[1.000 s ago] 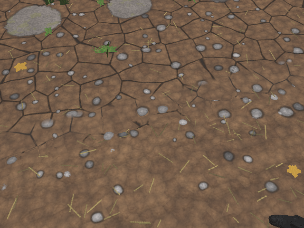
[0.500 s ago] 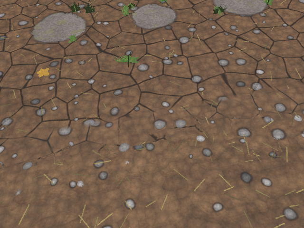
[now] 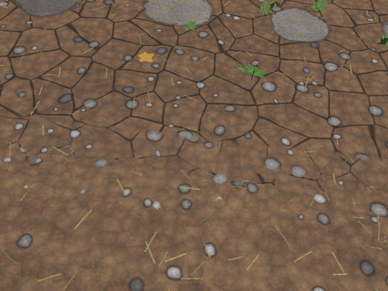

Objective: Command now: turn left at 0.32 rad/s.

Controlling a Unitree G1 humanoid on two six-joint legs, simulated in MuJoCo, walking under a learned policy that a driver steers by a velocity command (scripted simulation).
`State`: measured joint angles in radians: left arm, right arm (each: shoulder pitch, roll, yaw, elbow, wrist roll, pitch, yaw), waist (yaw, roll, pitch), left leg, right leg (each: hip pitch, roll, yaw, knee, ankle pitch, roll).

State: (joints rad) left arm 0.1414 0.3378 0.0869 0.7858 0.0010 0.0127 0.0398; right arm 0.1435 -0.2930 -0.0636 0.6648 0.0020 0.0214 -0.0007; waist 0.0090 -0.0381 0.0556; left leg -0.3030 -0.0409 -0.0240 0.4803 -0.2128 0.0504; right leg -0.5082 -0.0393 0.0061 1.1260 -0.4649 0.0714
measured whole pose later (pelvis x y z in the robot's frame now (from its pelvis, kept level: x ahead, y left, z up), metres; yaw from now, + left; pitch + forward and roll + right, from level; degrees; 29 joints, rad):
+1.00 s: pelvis +0.23 -0.02 -0.01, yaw +3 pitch +2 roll +0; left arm -0.04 0.25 0.02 0.65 -0.02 -0.09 -0.06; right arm 0.49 -0.26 -0.04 0.88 0.02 -0.05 -0.01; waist -0.11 -0.02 0.04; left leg 0.15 0.00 0.00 0.22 -0.41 0.00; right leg -0.57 -0.02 -0.03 0.53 -0.02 -0.05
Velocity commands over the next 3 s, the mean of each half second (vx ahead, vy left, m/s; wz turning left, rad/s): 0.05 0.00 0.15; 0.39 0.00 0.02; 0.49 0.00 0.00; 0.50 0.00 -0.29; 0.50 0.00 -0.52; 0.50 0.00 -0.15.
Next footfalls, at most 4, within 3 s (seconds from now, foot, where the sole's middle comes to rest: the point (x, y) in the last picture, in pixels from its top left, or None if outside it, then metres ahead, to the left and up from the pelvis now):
0.26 right None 0.05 -0.15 -0.78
1.04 right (229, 290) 0.44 -0.12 -0.78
1.58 left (158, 210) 0.72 0.13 -0.78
2.12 right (225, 153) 1.00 -0.13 -0.78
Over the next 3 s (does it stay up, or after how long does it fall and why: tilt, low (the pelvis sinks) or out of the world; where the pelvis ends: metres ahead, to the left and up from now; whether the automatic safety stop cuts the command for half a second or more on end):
stays up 1.32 -0.14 0.01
